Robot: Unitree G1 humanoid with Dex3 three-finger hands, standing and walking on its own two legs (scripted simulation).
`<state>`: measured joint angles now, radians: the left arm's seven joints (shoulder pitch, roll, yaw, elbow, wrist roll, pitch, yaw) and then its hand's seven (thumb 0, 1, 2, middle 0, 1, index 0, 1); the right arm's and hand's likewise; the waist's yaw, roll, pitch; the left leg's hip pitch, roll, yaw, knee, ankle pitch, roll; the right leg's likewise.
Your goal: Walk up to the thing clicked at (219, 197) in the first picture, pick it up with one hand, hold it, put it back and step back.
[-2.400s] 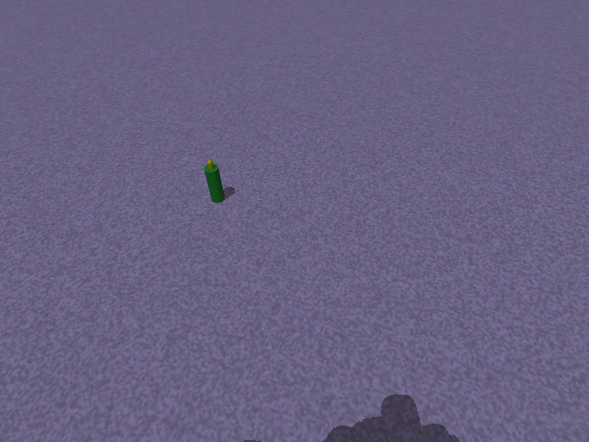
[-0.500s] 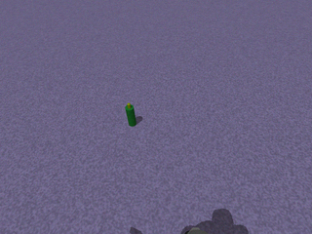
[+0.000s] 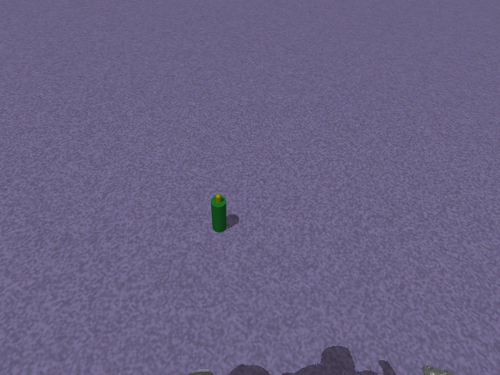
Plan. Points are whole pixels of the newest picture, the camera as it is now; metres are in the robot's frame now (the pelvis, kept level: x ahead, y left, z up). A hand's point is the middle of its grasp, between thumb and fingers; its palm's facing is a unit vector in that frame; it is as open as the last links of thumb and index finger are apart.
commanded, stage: walk up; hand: left
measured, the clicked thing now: (218, 211) +0.87 +0.15 -0.63
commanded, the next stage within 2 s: none
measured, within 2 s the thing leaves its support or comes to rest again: neither
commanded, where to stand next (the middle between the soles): +0.52 -0.04 m, yaw -1 degrees
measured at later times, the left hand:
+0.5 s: hand (143, 296) +0.28 +0.23 -0.11, palm faces -0.09 -0.90 -0.42, open 7.4 cm
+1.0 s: hand (159, 262) +0.36 +0.22 -0.12, palm faces +0.02 -0.92 -0.39, open 7.4 cm
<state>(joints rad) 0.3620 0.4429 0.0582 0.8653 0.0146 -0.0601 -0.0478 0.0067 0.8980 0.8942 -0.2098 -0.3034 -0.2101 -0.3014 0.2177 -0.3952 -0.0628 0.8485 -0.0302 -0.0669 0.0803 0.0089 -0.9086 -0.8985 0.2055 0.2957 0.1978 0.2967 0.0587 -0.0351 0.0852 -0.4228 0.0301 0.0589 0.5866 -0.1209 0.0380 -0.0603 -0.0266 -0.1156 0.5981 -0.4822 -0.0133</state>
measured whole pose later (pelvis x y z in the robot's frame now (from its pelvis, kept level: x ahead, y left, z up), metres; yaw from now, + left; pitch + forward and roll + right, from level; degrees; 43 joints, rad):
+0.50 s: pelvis +0.19 -0.05 +0.00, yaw -2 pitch -3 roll +2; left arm 0.26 0.41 0.07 0.89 0.02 -0.06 -0.07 0.01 0.90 0.89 -0.21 -0.30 -0.21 -0.30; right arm 0.39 -0.44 -0.06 0.85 -0.01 -0.06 0.05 0.01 -0.90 -0.90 0.21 0.30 0.20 0.30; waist -0.03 0.03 0.08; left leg -0.08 0.06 0.09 0.57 -0.43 -0.01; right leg -0.39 -0.06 -0.03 0.58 -0.14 -0.01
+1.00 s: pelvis +0.35 -0.06 +0.01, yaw +2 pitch -3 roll -2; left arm 0.37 0.41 0.05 0.84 0.01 -0.08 -0.03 0.01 0.90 0.89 -0.21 -0.30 -0.21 -0.30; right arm 0.27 -0.41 -0.06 0.87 -0.03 -0.01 0.08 0.01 -0.91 -0.90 0.21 0.30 0.20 0.30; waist 0.04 0.03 0.10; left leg -0.42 0.07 0.01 0.62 -0.20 0.02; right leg -0.08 0.00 -0.13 0.50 -0.36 -0.02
